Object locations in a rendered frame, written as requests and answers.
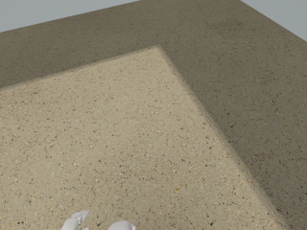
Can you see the robot left thigh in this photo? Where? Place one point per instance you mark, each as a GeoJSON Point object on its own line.
{"type": "Point", "coordinates": [122, 225]}

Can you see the robot left hand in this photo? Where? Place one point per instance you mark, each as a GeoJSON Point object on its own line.
{"type": "Point", "coordinates": [73, 222]}

